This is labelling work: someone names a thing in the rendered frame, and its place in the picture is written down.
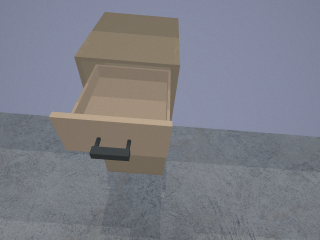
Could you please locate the drawer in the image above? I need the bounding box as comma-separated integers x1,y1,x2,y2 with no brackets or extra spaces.
49,64,173,158

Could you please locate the cabinet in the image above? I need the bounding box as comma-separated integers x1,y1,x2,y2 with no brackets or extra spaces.
74,12,180,176

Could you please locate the handle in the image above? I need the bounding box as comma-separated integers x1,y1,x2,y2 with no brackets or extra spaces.
89,137,131,161

